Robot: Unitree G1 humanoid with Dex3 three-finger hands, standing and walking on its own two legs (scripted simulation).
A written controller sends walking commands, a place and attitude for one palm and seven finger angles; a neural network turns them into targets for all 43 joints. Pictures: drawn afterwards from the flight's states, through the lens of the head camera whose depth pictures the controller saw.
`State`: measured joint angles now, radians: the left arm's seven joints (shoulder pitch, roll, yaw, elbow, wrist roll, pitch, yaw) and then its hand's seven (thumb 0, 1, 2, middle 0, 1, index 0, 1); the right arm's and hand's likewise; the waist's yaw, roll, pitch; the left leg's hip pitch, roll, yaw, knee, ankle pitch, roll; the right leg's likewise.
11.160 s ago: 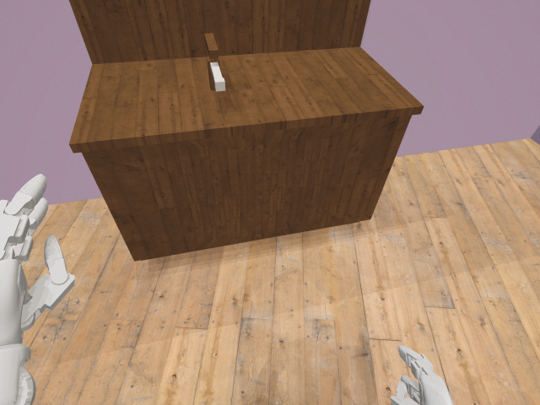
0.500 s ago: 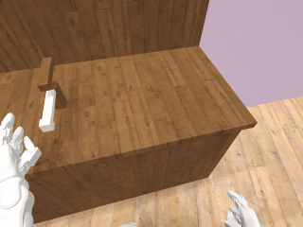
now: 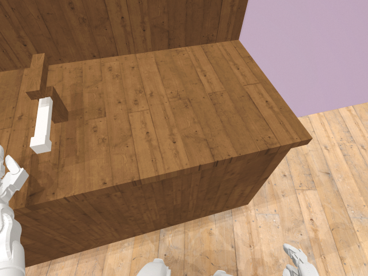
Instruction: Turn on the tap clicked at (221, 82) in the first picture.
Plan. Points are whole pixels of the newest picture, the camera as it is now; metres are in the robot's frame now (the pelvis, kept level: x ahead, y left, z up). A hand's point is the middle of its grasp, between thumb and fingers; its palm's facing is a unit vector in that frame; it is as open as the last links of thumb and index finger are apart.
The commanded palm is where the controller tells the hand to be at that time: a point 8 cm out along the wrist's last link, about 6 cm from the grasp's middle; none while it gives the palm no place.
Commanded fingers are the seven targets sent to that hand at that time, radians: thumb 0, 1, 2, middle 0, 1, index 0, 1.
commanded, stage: reach beside the lever's end, fingers flat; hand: left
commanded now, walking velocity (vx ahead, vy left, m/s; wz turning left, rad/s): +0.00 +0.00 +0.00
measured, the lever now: (41, 144) +0.35 +0.34 +0.07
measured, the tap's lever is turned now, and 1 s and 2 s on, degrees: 0 0 8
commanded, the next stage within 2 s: push the lever round in 0.44 s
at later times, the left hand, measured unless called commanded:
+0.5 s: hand (24, 173) +0.29 +0.35 +0.05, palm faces +0.58 -0.81 -0.12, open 7.8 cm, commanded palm +0.25 +0.38 +0.06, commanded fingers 0.00 0.90 0.90 -0.15 -0.15 -0.15 -0.15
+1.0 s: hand (35, 170) +0.30 +0.33 +0.06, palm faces +0.57 -0.82 -0.10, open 7.8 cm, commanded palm +0.25 +0.36 +0.06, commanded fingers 0.00 0.90 0.90 -0.15 -0.15 -0.15 -0.15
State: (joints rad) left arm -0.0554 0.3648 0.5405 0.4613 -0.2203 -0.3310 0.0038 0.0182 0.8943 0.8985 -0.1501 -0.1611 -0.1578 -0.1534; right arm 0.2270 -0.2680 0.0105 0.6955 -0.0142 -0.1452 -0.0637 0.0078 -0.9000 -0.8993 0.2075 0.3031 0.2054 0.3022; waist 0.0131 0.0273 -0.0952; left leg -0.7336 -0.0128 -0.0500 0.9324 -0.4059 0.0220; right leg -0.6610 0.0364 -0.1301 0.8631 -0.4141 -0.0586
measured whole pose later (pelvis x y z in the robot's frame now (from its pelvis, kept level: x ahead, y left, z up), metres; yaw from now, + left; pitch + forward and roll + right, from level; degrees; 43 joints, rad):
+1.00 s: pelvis +0.00 +0.01 +0.00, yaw -1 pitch +13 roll -3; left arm -0.02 0.32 0.49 0.41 -0.20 -0.34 0.06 0.02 0.89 0.90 -0.15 -0.16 -0.16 -0.15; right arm 0.23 -0.26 0.01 0.66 -0.01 -0.11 -0.04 0.01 -0.90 -0.90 0.21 0.30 0.21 0.30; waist 0.00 0.03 -0.13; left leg -0.75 -0.01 -0.04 0.96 -0.43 0.03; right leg -0.68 0.04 -0.12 0.89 -0.43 -0.05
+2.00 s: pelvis +0.00 +0.00 +0.00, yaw +0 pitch +12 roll -2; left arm -0.10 0.17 0.33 0.40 -0.08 -0.31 0.42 0.05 0.91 0.92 -0.15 -0.16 -0.16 -0.15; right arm 0.21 -0.23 0.01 0.67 -0.04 -0.04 -0.03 0.01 -0.90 -0.90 0.21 0.30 0.21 0.30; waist -0.01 0.03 -0.14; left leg -0.74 -0.01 -0.05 0.95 -0.42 0.02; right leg -0.67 0.04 -0.13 0.89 -0.43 -0.06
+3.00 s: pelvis +0.00 -0.02 +0.00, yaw +0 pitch +13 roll -2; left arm -0.41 0.05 0.33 0.67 0.08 -0.27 0.82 0.07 0.90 0.92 -0.15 -0.15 -0.15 -0.15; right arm 0.20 -0.21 -0.03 0.73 -0.09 0.03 0.02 0.01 -0.90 -0.90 0.21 0.30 0.20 0.30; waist -0.05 0.03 -0.16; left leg -0.76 -0.01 -0.06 0.95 -0.41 0.00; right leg -0.69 0.04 -0.14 0.89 -0.43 -0.08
